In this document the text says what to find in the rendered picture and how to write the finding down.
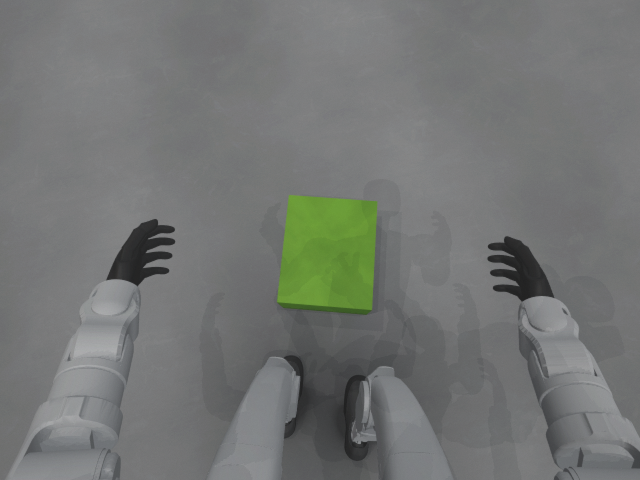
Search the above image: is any carton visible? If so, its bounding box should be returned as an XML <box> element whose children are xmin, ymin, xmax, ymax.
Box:
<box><xmin>277</xmin><ymin>195</ymin><xmax>377</xmax><ymax>315</ymax></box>

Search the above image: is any robot right shin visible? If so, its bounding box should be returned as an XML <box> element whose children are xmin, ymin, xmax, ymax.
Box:
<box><xmin>351</xmin><ymin>366</ymin><xmax>394</xmax><ymax>442</ymax></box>

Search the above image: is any right robot hand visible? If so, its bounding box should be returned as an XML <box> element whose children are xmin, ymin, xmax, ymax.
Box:
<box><xmin>488</xmin><ymin>236</ymin><xmax>554</xmax><ymax>301</ymax></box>

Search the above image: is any right robot foot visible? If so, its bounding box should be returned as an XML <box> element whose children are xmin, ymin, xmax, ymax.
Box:
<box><xmin>344</xmin><ymin>375</ymin><xmax>369</xmax><ymax>461</ymax></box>

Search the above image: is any robot left upper arm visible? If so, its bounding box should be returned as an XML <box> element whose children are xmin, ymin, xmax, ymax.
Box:
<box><xmin>11</xmin><ymin>448</ymin><xmax>121</xmax><ymax>480</ymax></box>

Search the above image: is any right robot forearm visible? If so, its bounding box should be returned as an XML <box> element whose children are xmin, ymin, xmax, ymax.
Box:
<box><xmin>518</xmin><ymin>296</ymin><xmax>640</xmax><ymax>470</ymax></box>

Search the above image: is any left robot hand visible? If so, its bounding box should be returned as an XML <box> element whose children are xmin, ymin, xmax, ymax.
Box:
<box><xmin>106</xmin><ymin>219</ymin><xmax>175</xmax><ymax>286</ymax></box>

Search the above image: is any left robot forearm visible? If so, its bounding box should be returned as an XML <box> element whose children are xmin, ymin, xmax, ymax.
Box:
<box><xmin>5</xmin><ymin>279</ymin><xmax>141</xmax><ymax>480</ymax></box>

